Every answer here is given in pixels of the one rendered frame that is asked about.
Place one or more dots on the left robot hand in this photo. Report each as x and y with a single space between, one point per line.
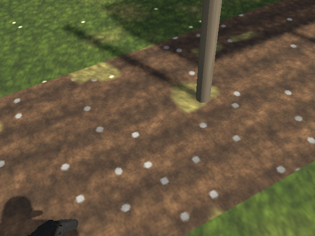
56 228

